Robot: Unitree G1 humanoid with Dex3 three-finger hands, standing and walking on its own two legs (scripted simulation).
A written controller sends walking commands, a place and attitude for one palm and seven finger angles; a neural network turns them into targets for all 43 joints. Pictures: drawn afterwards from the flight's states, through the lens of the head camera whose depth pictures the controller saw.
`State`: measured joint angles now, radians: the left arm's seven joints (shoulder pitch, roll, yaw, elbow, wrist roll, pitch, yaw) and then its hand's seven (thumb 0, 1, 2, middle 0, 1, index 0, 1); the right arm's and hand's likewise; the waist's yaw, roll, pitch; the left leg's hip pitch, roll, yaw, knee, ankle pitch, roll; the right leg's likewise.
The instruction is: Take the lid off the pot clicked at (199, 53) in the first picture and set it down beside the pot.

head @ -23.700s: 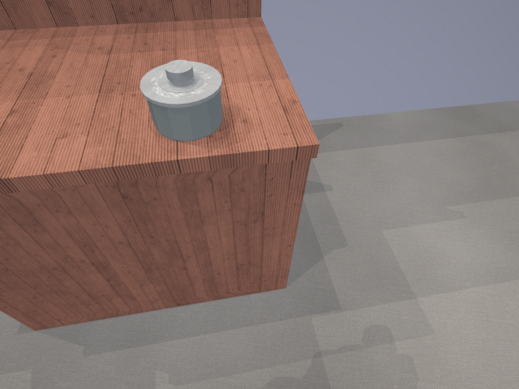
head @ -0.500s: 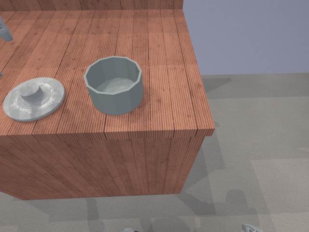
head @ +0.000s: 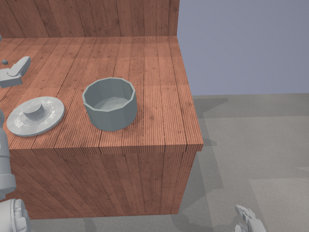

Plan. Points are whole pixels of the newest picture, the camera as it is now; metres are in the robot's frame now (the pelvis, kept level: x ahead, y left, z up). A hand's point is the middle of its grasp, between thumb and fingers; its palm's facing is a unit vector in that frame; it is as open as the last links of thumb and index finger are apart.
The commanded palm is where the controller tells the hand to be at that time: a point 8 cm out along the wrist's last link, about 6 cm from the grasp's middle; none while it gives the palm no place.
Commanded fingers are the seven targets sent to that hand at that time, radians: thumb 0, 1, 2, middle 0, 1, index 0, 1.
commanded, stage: draw the hand back to the body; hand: left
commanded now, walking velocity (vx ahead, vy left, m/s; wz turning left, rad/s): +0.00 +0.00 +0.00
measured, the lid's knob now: (33, 109) +0.43 +0.40 +0.07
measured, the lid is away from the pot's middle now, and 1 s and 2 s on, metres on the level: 0.24 0.24 0.24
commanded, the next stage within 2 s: step back with the hand held close in 1.38 s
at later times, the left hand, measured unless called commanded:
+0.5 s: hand out of the picture +0.28 +0.29 +0.27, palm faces +0.58 -0.79 -0.20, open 8.2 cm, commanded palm +0.23 +0.31 +0.27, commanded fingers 0.00 0.90 0.90 -0.20 -0.30 -0.20 -0.30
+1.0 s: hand out of the picture +0.21 +0.26 +0.26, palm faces +0.52 -0.81 -0.27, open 7.4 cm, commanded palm +0.15 +0.29 +0.26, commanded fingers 0.00 0.90 0.90 -0.20 -0.30 -0.20 -0.30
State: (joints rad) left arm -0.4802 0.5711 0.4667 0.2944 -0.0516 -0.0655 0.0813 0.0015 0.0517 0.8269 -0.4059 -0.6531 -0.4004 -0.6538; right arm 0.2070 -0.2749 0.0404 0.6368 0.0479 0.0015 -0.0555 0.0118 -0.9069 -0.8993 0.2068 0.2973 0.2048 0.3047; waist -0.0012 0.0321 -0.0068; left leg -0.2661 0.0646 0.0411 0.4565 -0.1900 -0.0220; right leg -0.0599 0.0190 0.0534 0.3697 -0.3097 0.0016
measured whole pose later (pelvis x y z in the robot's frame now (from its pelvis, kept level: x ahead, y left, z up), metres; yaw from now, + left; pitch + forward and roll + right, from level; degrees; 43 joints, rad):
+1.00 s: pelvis +0.00 +0.00 +0.00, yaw +1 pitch -4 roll +0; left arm 0.16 0.38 0.44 -0.42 -0.12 -0.12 0.07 0.02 0.88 0.90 -0.21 -0.30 -0.21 -0.30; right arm 0.14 -0.23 0.02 0.67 0.00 -0.08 -0.07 0.02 -0.91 -0.90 0.21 0.30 0.20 0.30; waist 0.07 0.05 0.02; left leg -0.15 0.05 0.04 0.38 -0.16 -0.02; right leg 0.06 0.01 0.04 0.30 -0.28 0.00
